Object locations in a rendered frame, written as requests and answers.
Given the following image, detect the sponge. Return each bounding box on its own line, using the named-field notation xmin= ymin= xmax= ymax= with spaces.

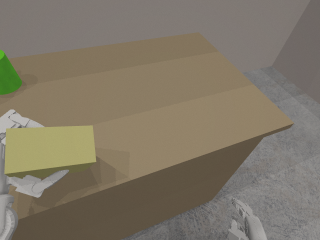
xmin=4 ymin=125 xmax=96 ymax=179

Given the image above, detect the right robot hand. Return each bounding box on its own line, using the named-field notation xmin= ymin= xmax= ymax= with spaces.
xmin=228 ymin=198 xmax=268 ymax=240

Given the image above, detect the left robot hand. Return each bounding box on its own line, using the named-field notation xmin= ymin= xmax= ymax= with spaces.
xmin=0 ymin=109 xmax=69 ymax=198

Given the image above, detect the robot left forearm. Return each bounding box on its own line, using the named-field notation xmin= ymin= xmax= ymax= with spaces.
xmin=0 ymin=194 xmax=18 ymax=240

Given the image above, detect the table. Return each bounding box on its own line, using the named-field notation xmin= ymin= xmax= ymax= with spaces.
xmin=0 ymin=32 xmax=294 ymax=240

